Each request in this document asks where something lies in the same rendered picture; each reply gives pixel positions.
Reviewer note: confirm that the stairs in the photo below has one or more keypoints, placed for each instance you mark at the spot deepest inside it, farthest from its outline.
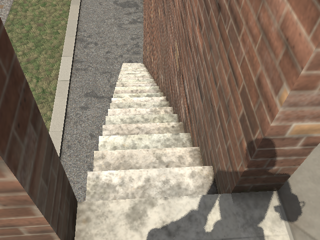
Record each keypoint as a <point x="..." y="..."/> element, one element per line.
<point x="144" y="151"/>

